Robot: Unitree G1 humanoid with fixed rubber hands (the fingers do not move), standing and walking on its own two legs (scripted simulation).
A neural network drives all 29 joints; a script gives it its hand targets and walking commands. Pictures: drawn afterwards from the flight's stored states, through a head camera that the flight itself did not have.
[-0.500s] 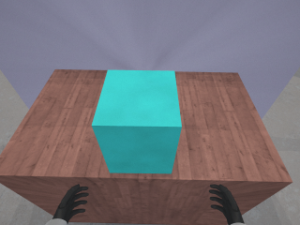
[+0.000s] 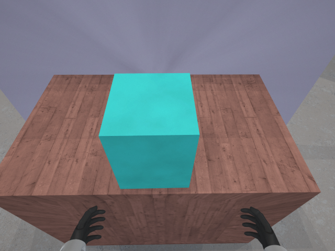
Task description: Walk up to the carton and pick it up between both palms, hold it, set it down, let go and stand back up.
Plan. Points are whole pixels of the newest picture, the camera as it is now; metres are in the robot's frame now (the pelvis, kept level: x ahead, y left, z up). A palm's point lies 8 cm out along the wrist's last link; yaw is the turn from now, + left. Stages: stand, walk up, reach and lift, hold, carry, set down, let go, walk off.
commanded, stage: let go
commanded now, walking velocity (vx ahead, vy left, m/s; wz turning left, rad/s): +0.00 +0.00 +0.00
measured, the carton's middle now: (153, 133) +0.41 +0.06 +0.03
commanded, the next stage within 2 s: stand in 0.28 s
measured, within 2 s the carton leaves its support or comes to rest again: neither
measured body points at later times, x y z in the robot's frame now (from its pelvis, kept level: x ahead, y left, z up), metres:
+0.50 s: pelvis -0.01 +0.00 -0.01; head -0.01 +0.00 +0.44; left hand +0.13 +0.27 -0.09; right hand +0.12 -0.26 -0.11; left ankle +0.02 +0.14 -0.75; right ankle -0.05 -0.11 -0.75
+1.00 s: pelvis -0.04 +0.02 -0.01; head -0.05 +0.03 +0.44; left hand +0.04 +0.29 -0.12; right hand +0.06 -0.24 -0.12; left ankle +0.02 +0.14 -0.75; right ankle -0.05 -0.11 -0.75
